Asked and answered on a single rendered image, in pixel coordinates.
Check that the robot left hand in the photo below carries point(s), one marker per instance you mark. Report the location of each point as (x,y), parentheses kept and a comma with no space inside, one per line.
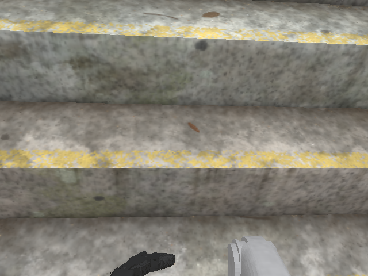
(143,263)

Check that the right robot thigh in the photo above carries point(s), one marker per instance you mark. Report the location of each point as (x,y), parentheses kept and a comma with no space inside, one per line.
(254,256)

